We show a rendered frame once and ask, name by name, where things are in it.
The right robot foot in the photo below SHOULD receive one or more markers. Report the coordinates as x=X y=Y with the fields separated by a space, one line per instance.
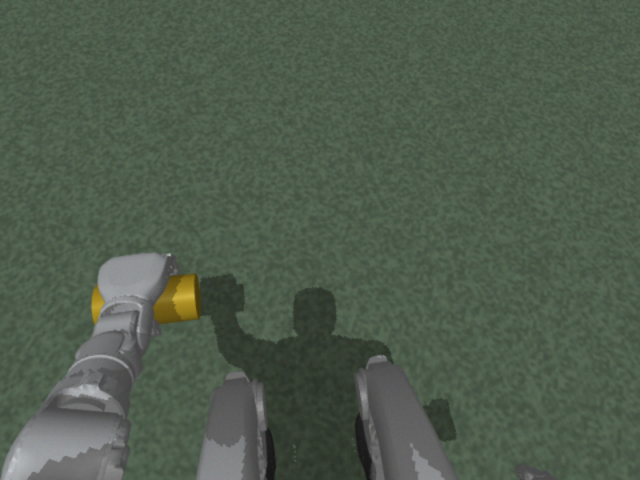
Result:
x=363 y=452

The can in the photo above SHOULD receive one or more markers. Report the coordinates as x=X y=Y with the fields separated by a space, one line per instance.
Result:
x=180 y=300

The left robot hand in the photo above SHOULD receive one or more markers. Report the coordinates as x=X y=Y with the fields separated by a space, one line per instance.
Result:
x=143 y=275

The right robot hand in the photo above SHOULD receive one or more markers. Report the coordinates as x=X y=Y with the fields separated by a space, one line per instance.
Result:
x=525 y=472

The left robot arm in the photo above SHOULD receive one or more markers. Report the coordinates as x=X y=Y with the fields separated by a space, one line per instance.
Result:
x=81 y=430

